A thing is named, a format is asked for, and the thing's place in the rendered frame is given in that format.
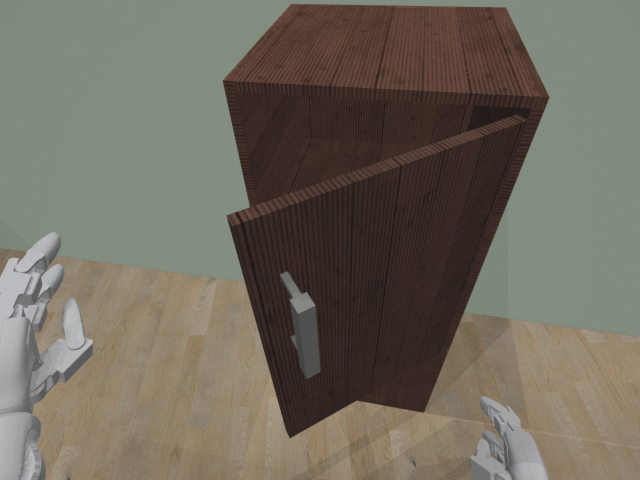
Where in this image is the right robot hand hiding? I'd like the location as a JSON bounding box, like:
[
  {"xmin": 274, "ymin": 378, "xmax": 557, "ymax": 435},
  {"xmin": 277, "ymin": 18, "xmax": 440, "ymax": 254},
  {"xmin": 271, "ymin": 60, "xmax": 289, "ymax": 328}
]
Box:
[{"xmin": 470, "ymin": 396, "xmax": 549, "ymax": 480}]

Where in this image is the handle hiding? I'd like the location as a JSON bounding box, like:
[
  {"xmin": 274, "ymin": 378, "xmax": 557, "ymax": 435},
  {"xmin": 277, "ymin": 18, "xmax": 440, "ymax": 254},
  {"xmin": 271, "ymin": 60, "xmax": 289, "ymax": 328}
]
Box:
[{"xmin": 280, "ymin": 271, "xmax": 321, "ymax": 379}]

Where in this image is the left robot forearm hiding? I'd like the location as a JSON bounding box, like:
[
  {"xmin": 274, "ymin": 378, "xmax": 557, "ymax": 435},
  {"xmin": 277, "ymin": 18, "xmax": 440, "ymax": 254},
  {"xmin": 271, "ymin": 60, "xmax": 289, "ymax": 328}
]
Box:
[{"xmin": 0, "ymin": 412, "xmax": 46, "ymax": 480}]

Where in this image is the cupboard door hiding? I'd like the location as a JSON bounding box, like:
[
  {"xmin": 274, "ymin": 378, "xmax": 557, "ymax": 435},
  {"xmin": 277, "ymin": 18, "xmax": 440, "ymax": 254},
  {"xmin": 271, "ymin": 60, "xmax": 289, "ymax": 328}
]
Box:
[{"xmin": 226, "ymin": 114, "xmax": 528, "ymax": 438}]

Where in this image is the left robot hand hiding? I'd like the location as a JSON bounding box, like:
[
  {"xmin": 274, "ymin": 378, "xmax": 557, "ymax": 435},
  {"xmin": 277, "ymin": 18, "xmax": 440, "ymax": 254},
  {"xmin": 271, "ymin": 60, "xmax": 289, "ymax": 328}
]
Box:
[{"xmin": 0, "ymin": 232, "xmax": 93, "ymax": 414}]

